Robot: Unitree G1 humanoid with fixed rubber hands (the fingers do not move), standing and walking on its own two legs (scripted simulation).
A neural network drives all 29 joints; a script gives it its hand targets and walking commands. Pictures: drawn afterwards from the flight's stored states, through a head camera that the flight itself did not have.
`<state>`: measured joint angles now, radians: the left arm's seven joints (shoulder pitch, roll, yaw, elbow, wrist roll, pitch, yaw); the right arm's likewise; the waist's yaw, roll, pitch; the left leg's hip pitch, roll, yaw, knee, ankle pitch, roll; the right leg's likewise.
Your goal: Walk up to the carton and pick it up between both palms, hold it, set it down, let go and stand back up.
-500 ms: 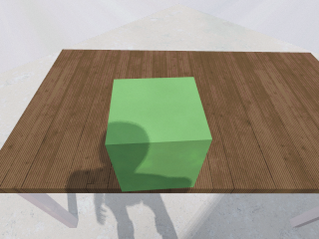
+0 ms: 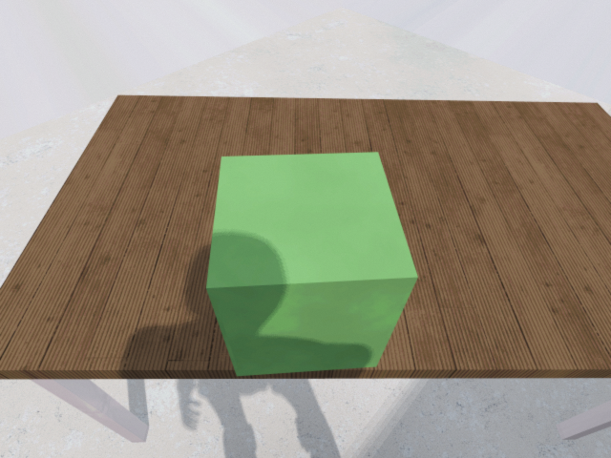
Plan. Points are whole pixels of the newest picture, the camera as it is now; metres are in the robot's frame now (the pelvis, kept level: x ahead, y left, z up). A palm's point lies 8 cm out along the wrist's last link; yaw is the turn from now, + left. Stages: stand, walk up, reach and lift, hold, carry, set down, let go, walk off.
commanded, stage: stand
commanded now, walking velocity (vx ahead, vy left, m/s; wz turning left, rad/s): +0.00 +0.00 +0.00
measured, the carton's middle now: (304, 269) +0.35 +0.00 +0.04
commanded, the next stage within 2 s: none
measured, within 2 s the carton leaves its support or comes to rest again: neither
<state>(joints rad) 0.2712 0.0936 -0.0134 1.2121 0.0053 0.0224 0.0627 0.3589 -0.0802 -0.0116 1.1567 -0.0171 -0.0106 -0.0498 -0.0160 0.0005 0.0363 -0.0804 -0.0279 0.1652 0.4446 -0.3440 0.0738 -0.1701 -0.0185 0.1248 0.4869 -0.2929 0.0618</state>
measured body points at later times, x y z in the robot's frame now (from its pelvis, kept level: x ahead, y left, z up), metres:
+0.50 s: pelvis +0.01 -0.01 +0.00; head +0.02 -0.01 +0.45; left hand -0.01 +0.19 -0.17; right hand -0.04 -0.21 -0.16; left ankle -0.06 +0.06 -0.74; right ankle -0.01 -0.16 -0.74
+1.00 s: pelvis +0.01 -0.01 +0.00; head +0.02 -0.01 +0.45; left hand -0.01 +0.19 -0.17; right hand -0.04 -0.21 -0.16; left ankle -0.06 +0.06 -0.74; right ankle -0.01 -0.16 -0.74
